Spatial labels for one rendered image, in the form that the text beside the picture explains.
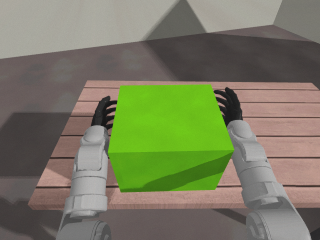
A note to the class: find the left robot upper arm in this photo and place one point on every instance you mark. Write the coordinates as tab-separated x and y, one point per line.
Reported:
88	230

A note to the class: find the table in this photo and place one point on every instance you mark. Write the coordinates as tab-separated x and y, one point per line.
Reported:
284	116

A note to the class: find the right robot upper arm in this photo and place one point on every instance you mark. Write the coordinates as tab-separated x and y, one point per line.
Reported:
275	224

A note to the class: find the carton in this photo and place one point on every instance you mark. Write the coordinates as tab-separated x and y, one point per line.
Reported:
168	138

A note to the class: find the right robot hand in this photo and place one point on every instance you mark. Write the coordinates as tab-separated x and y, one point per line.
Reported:
232	109

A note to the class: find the left robot forearm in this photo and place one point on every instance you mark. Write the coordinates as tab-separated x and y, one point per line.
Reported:
87	197

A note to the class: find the right robot forearm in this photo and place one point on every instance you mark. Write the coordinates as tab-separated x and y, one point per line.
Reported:
260	189

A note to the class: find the left robot hand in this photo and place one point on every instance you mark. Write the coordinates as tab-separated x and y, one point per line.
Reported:
99	118

